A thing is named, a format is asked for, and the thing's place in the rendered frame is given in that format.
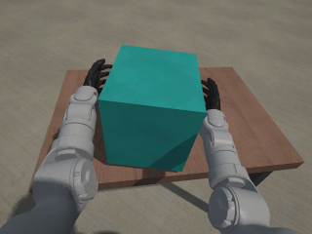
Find table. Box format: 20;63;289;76
28;66;304;194

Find right robot hand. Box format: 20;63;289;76
201;77;221;111

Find carton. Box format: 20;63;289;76
97;45;207;172

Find robot right upper arm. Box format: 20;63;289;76
208;185;301;234

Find left robot hand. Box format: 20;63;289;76
83;58;113;95

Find robot left forearm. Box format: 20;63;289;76
32;86;98;200

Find robot right forearm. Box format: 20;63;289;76
199;109;260;195

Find robot left upper arm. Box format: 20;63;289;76
0;157;98;234

